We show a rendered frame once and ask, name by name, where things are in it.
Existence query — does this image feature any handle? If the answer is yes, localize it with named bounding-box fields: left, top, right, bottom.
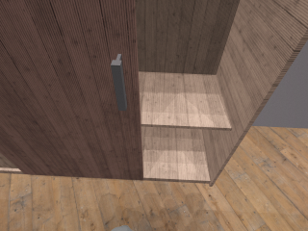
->
left=111, top=54, right=127, bottom=111

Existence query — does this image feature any wardrobe door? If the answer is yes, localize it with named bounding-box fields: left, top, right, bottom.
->
left=0, top=0, right=143, bottom=180
left=0, top=153, right=17, bottom=168

